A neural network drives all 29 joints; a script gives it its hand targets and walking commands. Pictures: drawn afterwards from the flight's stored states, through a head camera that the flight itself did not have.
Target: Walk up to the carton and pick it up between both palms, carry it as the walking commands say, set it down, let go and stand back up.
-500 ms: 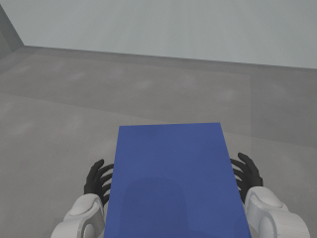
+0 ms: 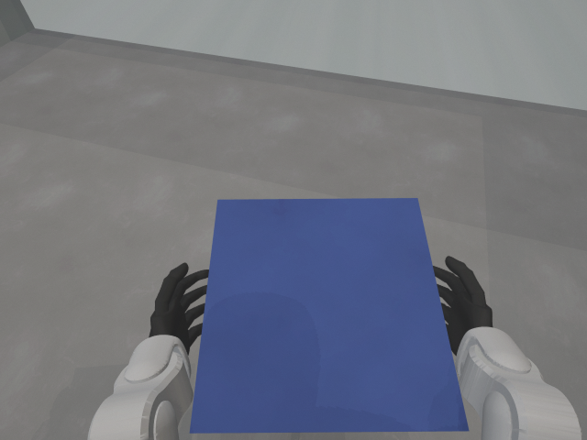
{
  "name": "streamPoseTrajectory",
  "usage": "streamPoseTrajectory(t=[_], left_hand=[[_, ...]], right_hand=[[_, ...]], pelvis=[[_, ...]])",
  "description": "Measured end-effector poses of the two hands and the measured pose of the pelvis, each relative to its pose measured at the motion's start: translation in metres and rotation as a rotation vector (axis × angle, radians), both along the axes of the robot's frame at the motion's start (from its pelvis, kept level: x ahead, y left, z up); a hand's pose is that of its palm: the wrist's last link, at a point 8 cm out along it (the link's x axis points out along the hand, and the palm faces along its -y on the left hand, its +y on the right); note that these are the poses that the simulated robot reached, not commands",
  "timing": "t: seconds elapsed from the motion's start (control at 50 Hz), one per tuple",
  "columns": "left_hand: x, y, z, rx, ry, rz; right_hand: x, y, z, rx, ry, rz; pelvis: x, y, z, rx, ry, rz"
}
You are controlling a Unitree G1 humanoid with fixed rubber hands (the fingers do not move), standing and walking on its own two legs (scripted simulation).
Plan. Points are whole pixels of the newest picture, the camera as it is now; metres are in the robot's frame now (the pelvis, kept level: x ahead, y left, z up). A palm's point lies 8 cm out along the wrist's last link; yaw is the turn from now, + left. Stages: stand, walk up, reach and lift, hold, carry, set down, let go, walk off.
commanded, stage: carry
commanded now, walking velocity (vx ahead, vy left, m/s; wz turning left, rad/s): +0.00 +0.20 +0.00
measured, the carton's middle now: (315, 327) +0.27 +0.01 +0.03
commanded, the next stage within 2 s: none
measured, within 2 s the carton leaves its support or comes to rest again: neither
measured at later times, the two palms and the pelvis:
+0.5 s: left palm out of the picture +0.17 +0.33 +0.09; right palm (317, 396) +0.17 +0.01 +0.07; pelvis -0.06 +0.17 -0.01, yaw +1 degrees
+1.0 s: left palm out of the picture +0.11 +0.51 +0.10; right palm out of the picture +0.13 +0.19 +0.07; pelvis -0.10 +0.35 +0.00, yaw -2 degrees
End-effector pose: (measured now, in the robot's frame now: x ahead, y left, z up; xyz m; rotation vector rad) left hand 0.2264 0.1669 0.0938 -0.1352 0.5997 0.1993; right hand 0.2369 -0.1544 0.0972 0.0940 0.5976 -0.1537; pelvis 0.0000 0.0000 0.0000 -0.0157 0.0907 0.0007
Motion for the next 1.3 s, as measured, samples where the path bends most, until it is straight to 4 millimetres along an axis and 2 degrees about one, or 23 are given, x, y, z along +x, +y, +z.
streamPoseTrajectory(t=[0.08, 0.14, 0.18, 0.22, 0.26, 0.34, 0.38, 0.46, 0.52, 0.6, 0.66, 0.72, 0.82, 0.9, 0.94, 1.04, 1.1, 1.16, 1.2, 1.24, 1.3], left_hand=[[-0.002, 0.007, 0.009, 0.076, -0.007, -0.049], [-0.014, 0.013, 0.002, 0.129, 0.030, -0.075], [-0.026, 0.024, -0.002, 0.134, 0.073, -0.062], [-0.040, 0.038, -0.004, 0.105, 0.102, -0.031], [-0.051, 0.050, -0.003, 0.064, 0.101, -0.004], [-0.056, 0.076, 0.002, 0.024, 0.067, 0.005], [-0.056, 0.093, 0.005, 0.031, 0.060, 0.007], [-0.060, 0.138, 0.002, 0.064, 0.077, 0.000], [-0.062, 0.178, -0.010, 0.057, 0.062, -0.013], [-0.076, 0.222, -0.030, -0.052, 0.120, 0.024], [-0.085, 0.242, -0.032, -0.096, 0.122, 0.036], [-0.081, 0.259, -0.022, -0.064, 0.082, 0.020], [-0.074, 0.284, 0.004, 0.079, 0.046, -0.036], [-0.085, 0.302, 0.010, 0.142, 0.067, -0.052], [-0.098, 0.318, 0.008, 0.139, 0.075, -0.025], [-0.124, 0.353, -0.004, 0.031, 0.103, 0.044], [-0.124, 0.374, -0.008, -0.025, 0.105, 0.050], [-0.118, 0.402, -0.005, -0.022, 0.079, 0.026], [-0.111, 0.424, -0.003, 0.006, 0.044, -0.002], [-0.106, 0.449, -0.006, 0.034, 0.021, -0.028], [-0.115, 0.481, -0.022, 0.013, 0.115, -0.015]], right_hand=[[-0.020, 0.007, -0.018, 0.075, -0.009, -0.052], [-0.036, 0.015, -0.039, 0.124, 0.027, -0.075], [-0.046, 0.026, -0.045, 0.124, 0.073, -0.059], [-0.051, 0.039, -0.040, 0.115, 0.100, -0.043], [-0.052, 0.051, -0.026, 0.097, 0.098, -0.025], [-0.048, 0.076, -0.001, 0.027, 0.062, 0.004], [-0.049, 0.093, -0.002, 0.027, 0.056, 0.009], [-0.059, 0.138, -0.018, 0.065, 0.071, -0.004], [-0.064, 0.178, -0.028, 0.058, 0.056, -0.018], [-0.069, 0.222, -0.020, -0.042, 0.114, 0.018], [-0.071, 0.243, -0.007, -0.077, 0.118, 0.021], [-0.072, 0.260, -0.002, -0.050, 0.078, 0.016], [-0.087, 0.284, -0.022, 0.079, 0.041, -0.035], [-0.104, 0.305, -0.039, 0.156, 0.062, -0.062], [-0.107, 0.320, -0.038, 0.150, 0.070, -0.037], [-0.106, 0.354, -0.013, 0.056, 0.091, 0.023], [-0.107, 0.374, -0.003, -0.006, 0.092, 0.034], [-0.107, 0.402, 0.001, -0.014, 0.063, 0.021], [-0.109, 0.423, -0.003, 0.006, 0.028, -0.003], [-0.111, 0.449, -0.015, 0.018, 0.013, -0.016], [-0.118, 0.480, -0.028, -0.012, 0.111, 0.006]], pelvis=[[-0.004, 0.023, -0.008, 0.025, -0.012, -0.019], [-0.008, 0.039, -0.015, 0.031, -0.038, -0.041], [-0.014, 0.048, -0.012, 0.034, -0.055, -0.032], [-0.021, 0.055, -0.006, 0.060, -0.069, -0.030], [-0.030, 0.061, 0.001, 0.087, -0.077, -0.038], [-0.046, 0.081, 0.010, 0.115, -0.066, -0.014], [-0.052, 0.098, 0.010, 0.116, -0.054, -0.001], [-0.056, 0.145, 0.002, 0.087, -0.030, 0.007], [-0.057, 0.186, -0.013, 0.041, -0.020, 0.021], [-0.061, 0.215, -0.007, 0.016, -0.017, 0.031], [-0.064, 0.232, 0.001, -0.009, -0.005, 0.024], [-0.070, 0.253, 0.002, -0.014, 0.000, 0.012], [-0.080, 0.296, -0.001, -0.006, 0.002, -0.011], [-0.085, 0.325, -0.003, 0.032, -0.006, -0.008], [-0.093, 0.335, -0.003, 0.053, -0.027, -0.015], [-0.100, 0.353, 0.008, 0.098, -0.048, -0.020], [-0.102, 0.369, 0.010, 0.111, -0.050, 0.018], [-0.106, 0.400, 0.008, 0.103, -0.049, 0.011], [-0.108, 0.427, 0.000, 0.070, -0.042, 0.015], [-0.109, 0.454, -0.012, 0.030, -0.025, 0.039], [-0.114, 0.478, -0.007, 0.019, -0.014, 0.040]])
